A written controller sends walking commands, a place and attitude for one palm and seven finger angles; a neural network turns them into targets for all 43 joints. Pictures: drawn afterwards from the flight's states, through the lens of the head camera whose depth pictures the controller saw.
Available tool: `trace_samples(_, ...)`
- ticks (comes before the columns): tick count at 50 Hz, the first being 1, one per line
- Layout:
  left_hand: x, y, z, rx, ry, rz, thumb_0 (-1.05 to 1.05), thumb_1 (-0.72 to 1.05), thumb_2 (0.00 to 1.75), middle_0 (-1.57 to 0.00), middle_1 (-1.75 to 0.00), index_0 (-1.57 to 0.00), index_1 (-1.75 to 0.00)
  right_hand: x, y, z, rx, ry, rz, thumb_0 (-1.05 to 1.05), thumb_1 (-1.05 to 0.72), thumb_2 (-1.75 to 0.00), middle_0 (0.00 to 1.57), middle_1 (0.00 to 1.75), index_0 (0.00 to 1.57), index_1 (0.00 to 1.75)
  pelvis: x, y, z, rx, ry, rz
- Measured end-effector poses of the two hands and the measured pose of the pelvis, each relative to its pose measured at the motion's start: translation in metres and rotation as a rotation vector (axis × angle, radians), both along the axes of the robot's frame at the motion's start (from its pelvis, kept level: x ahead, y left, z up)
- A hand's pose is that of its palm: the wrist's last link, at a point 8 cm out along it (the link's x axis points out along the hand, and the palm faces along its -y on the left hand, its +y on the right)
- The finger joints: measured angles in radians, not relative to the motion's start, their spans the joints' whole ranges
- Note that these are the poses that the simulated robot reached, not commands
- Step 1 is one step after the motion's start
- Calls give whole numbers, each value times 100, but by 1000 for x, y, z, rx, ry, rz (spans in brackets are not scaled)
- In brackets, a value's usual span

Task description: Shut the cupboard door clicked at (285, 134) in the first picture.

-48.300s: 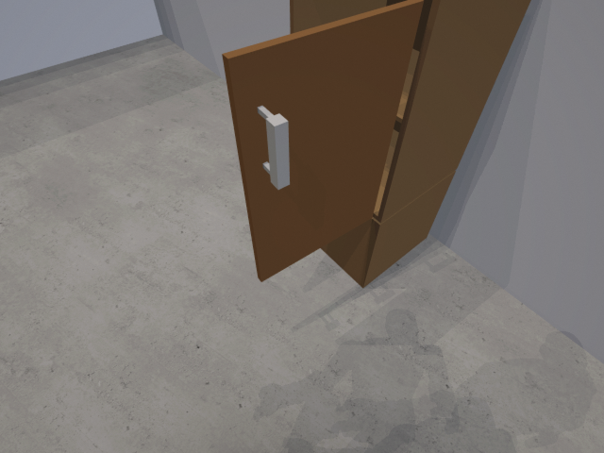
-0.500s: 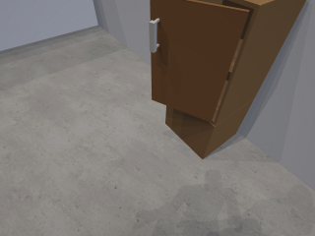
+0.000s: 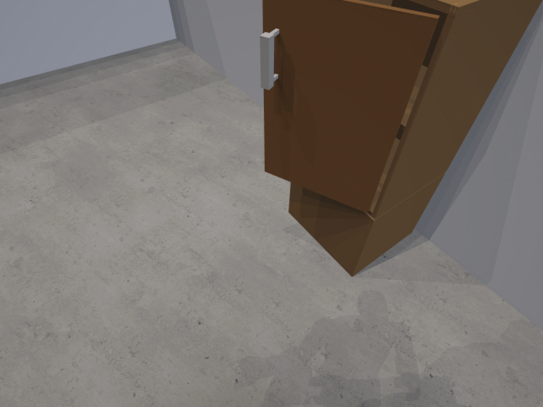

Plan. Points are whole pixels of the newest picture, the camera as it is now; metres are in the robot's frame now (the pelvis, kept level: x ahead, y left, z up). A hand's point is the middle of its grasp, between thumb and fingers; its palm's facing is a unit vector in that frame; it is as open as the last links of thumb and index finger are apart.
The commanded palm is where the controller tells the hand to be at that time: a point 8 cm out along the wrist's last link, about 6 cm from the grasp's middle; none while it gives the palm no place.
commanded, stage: walk to a spot facing it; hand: left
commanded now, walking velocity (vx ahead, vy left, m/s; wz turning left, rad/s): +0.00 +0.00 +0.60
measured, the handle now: (271, 59) +0.89 +0.03 +0.08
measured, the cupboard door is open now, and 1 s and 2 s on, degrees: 24 24 24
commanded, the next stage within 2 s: turn to face it in 1.50 s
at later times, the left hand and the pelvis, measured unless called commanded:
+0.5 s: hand out of the picture -0.02 +0.28 -0.18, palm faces +0.26 -0.93 -0.25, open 7.4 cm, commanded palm none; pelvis -0.03 +0.05 -0.01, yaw +15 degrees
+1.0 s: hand out of the picture -0.08 +0.21 -0.16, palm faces +0.55 -0.79 -0.28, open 7.4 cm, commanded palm none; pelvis -0.02 +0.01 +0.00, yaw +36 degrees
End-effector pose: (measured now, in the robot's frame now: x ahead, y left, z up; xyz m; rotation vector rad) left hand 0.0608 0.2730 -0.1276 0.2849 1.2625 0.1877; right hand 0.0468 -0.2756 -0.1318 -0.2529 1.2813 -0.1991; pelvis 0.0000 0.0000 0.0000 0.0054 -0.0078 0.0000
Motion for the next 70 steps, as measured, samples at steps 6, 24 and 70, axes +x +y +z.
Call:
trace_samples(6,-25,-10,-14,-42,-6,76,1,90,90,-20,-30,-20,-30,-7,22,-13,35,62,35,0,-91,-90,20,30,20,30,-6,4,-8,-16,-14,62)
trace_samples(24,-97,45,-25,-74,23,292,1,91,90,-20,-30,-20,-30,7,103,-10,42,69,224,0,-91,-90,20,30,21,30,-31,54,-11,-38,31,256)
trace_samples(70,-248,27,-21,-112,40,923,2,91,90,-19,-29,-20,-30,191,287,6,94,-115,895,0,-91,-90,20,30,20,30,6,118,-8,-7,2,830)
